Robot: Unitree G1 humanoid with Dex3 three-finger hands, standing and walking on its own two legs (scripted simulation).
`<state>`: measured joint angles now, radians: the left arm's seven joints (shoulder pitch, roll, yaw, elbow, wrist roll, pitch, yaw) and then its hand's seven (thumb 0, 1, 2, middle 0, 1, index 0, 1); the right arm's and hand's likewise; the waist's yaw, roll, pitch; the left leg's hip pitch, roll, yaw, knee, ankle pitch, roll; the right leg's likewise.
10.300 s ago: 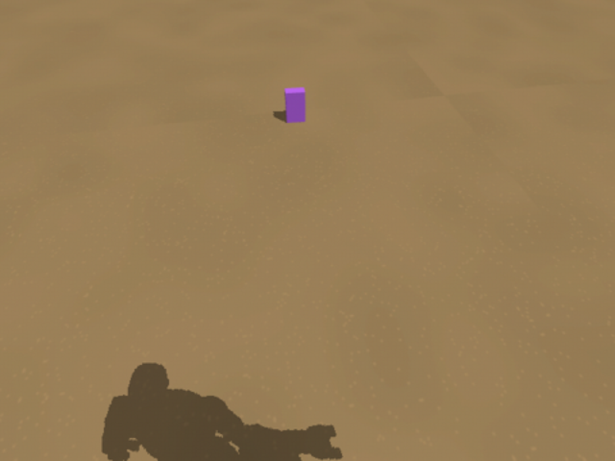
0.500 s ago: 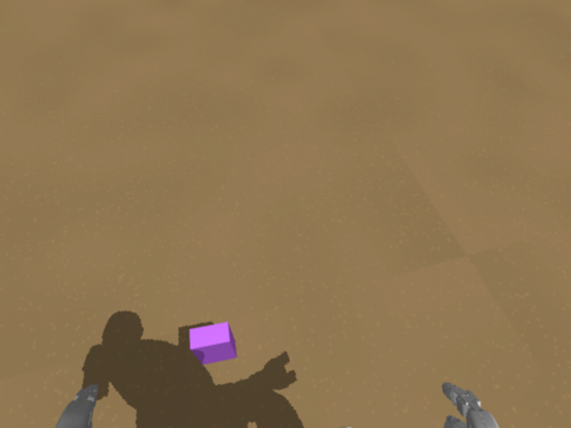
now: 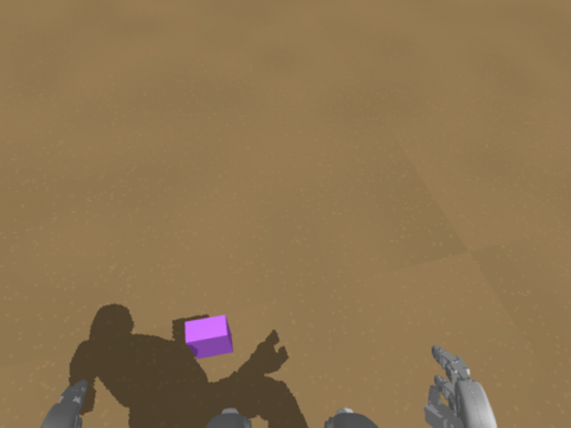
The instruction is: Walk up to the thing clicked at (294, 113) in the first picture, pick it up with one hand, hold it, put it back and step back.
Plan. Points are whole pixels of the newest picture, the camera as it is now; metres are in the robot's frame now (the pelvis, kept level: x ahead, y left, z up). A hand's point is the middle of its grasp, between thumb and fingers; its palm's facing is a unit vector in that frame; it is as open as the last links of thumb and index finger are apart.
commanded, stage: go down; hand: left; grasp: from the side
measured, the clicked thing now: (210, 338) +0.42 +0.21 -0.61
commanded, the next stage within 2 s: approach in 1.98 s
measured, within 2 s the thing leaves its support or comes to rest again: neither
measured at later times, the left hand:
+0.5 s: hand (92, 387) +0.22 +0.32 -0.18, palm faces +0.16 -0.96 -0.25, open 17.3 cm
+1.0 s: hand (90, 349) +0.30 +0.37 -0.24, palm faces +0.17 -0.98 -0.13, open 17.2 cm
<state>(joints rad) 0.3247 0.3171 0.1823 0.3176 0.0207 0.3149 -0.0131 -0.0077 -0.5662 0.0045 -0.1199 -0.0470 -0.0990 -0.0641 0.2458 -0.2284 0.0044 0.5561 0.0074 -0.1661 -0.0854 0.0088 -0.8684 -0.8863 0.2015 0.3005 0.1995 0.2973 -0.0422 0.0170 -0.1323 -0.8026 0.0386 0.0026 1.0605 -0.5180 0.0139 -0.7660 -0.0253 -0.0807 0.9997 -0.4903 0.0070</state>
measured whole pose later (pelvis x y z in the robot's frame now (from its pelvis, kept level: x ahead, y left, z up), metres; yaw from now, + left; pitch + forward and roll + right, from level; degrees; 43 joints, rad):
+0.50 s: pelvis -0.05 +0.00 -0.11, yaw -1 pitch +26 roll -3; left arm -0.04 0.52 0.46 0.64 -0.10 -0.11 -0.28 -0.01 -0.49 0.00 -0.09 -0.02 -0.08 -0.03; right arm 0.18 -0.30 0.00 0.60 0.00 -0.25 -0.07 0.01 -0.95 -0.91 0.20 0.30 0.20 0.30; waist -0.05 -0.02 -0.17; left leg -1.38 0.04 -0.01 1.54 -0.62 0.01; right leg -1.34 -0.04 -0.08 1.49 -0.61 -0.01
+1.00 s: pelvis -0.08 -0.01 -0.22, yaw -3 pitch +34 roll -5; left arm -0.48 0.79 0.74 1.06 -0.16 -0.36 -0.60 -0.01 -0.46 0.00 -0.08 -0.01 -0.07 -0.01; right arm 0.15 -0.33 0.08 0.67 -0.03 -0.20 -0.06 0.01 -0.92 -0.90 0.20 0.30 0.20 0.30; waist -0.08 -0.03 -0.15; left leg -1.86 0.05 -0.05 1.93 -0.66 0.02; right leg -1.81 -0.04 -0.10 1.86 -0.64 -0.02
